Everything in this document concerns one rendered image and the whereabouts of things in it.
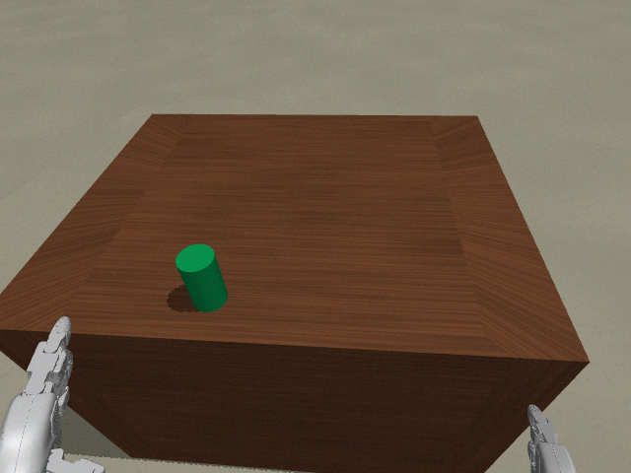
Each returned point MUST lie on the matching right robot hand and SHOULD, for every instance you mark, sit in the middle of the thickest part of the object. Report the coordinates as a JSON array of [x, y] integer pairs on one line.
[[545, 453]]

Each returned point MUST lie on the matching left robot hand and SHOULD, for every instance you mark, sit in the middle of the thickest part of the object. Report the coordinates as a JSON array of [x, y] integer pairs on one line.
[[30, 435]]

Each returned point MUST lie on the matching can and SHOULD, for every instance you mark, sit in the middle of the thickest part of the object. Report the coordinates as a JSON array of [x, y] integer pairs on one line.
[[200, 272]]

